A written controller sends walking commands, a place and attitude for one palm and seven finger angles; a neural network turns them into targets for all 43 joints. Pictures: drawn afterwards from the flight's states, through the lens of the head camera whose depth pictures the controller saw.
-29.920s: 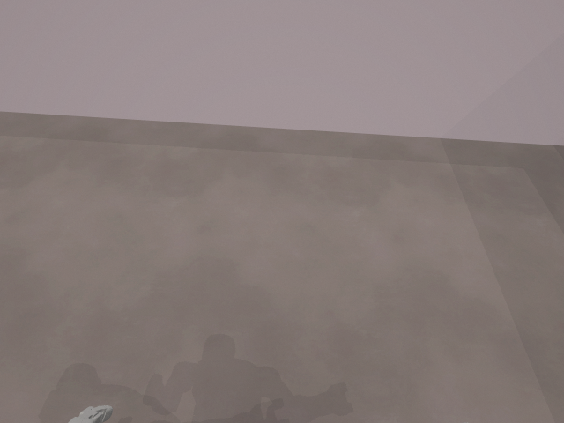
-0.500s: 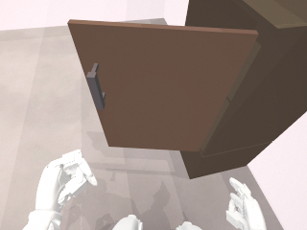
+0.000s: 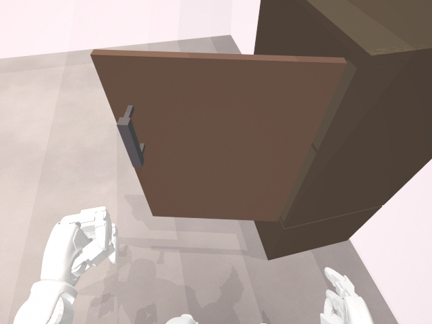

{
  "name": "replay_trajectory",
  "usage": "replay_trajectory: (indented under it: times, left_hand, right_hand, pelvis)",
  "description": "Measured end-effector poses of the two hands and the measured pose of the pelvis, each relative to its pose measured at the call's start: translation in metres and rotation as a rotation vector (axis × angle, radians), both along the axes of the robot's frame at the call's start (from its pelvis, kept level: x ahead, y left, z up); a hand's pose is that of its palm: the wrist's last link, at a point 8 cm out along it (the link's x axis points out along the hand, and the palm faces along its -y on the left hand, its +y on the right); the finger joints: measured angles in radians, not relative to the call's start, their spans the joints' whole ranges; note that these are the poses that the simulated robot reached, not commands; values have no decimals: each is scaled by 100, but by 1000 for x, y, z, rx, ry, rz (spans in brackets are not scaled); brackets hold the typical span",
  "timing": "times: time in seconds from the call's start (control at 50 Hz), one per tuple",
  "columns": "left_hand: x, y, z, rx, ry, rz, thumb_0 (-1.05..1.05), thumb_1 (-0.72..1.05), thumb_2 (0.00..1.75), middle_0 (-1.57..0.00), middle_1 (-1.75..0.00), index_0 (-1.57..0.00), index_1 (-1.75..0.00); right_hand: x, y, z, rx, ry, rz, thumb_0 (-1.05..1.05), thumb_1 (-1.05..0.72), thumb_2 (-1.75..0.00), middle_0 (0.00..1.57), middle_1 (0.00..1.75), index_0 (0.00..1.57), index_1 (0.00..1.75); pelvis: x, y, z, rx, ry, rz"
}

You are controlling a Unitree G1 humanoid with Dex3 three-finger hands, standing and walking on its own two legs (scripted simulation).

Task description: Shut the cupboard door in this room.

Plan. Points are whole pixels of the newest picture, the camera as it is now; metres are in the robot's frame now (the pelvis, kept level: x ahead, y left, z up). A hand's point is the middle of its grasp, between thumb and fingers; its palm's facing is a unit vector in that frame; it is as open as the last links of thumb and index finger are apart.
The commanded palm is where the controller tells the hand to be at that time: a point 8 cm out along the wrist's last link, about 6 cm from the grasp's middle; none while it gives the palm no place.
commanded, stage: raise the hand and make a fist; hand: left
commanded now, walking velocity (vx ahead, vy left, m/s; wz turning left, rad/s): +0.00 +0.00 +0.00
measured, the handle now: (134, 137) +0.46 +0.21 +0.07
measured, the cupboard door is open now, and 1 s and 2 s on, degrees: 74 74 74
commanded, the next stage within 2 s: bring the fist close to the handle in 0.24 s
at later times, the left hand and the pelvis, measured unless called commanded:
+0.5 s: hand (121, 243) +0.23 +0.17 +0.07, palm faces +0.03 -1.00 -0.05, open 3.1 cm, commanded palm +0.22 +0.23 +0.07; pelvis -0.01 -0.02 +0.00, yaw +0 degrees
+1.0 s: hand (126, 200) +0.31 +0.18 +0.07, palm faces +0.02 -1.00 -0.01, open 3.1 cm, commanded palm +0.29 +0.24 +0.07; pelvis +0.00 -0.01 +0.00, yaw -1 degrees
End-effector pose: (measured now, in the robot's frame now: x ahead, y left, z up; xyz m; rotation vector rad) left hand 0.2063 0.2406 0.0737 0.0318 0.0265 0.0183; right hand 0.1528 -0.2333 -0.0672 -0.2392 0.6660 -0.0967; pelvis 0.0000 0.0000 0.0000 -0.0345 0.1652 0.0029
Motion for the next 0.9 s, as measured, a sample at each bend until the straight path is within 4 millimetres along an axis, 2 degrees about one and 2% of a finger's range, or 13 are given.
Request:
replay_trajectory:
  times: [0.16,0.42,0.58,0.9]
  left_hand:
    - [-6,-9,2,9,-23,6,2,90,90,-129,-150,-130,-150]
    - [-9,-18,1,9,-27,5,2,90,90,-130,-150,-130,-150]
    - [19,-16,0,7,-42,0,2,90,90,-130,-150,-130,-150]
    - [69,-4,-1,-18,-40,1,2,90,90,-130,-150,-130,-150]
  right_hand:
    - [-2,-10,1,-3,-10,-5,1,-90,-90,21,30,20,30]
    - [5,-10,-1,20,-34,18,1,-90,-90,21,30,20,30]
    - [3,-12,-7,18,-10,14,1,-90,-90,21,30,20,30]
    - [-18,-22,-10,-10,77,-43,1,-90,-90,21,30,20,30]
  pelvis:
    - [-3,-7,0,9,-5,-3]
    - [-7,-15,-1,13,-9,2]
    - [-9,-17,-2,14,-4,4]
    - [-4,-10,3,19,9,-13]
